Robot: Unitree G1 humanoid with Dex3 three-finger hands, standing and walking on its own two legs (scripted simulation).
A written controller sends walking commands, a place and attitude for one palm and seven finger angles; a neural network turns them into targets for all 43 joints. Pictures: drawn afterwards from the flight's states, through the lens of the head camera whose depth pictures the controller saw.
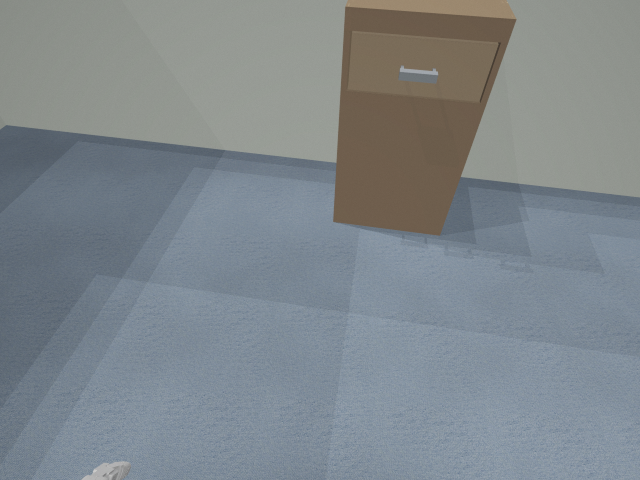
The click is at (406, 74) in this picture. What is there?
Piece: drawer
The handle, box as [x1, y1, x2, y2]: [398, 65, 437, 83]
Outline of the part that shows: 401,65 398,79 434,83 436,81 437,72 435,68 432,68 431,71 404,69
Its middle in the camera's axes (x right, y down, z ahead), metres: +0.30 -0.51 +1.20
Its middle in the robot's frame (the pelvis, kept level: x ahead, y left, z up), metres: +1.25 -0.24 -0.04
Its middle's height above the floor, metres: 0.73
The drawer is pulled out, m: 0.00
